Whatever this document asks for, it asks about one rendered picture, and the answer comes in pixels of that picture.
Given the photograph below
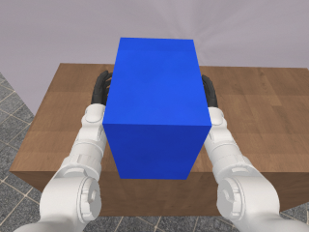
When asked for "left robot forearm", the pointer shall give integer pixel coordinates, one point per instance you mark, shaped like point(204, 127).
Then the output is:
point(88, 148)

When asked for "robot right upper arm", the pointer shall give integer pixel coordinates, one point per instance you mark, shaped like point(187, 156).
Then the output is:
point(251, 204)

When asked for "robot left upper arm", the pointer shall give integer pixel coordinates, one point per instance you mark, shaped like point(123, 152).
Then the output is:
point(68, 204)

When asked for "robot right hand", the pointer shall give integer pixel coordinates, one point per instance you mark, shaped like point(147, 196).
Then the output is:
point(209, 92)

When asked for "carton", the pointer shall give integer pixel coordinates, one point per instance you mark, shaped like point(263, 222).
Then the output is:
point(156, 117)

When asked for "right robot forearm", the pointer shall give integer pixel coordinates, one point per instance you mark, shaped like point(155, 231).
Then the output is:
point(223, 151)

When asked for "pedestal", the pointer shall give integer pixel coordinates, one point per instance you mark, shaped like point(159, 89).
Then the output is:
point(267, 113)

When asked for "robot left hand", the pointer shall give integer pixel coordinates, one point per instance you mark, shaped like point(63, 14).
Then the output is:
point(100, 90)

